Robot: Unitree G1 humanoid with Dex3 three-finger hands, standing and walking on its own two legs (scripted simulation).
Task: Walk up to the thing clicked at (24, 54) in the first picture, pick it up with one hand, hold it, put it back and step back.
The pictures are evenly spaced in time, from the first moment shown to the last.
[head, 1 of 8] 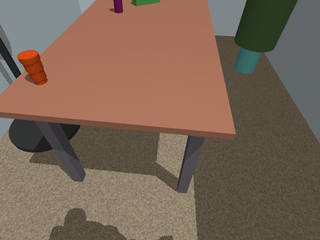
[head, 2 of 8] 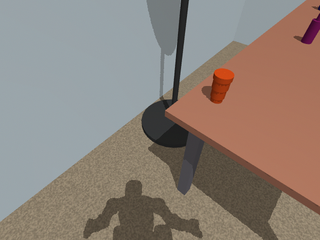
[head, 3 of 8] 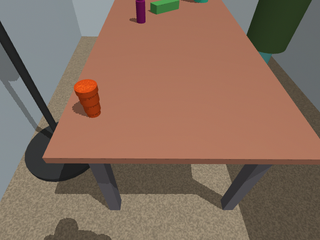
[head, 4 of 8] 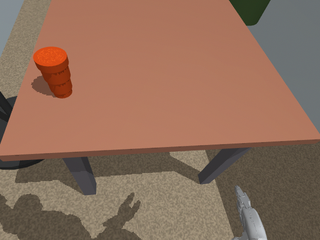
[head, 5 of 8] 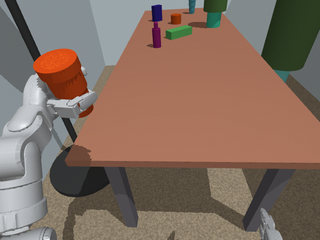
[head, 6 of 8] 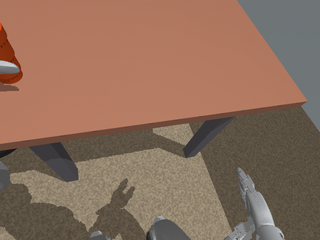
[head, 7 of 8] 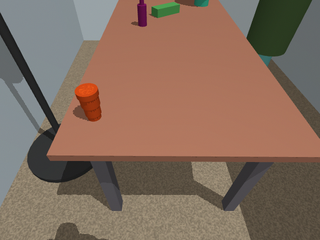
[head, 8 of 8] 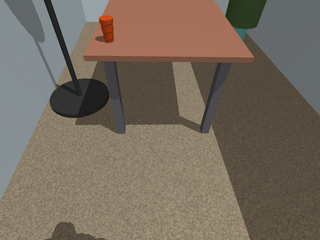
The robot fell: no
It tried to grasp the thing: yes
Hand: left
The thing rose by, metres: 0.28
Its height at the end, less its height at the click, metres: +0.00
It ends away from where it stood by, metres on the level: 0.02
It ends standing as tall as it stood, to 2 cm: yes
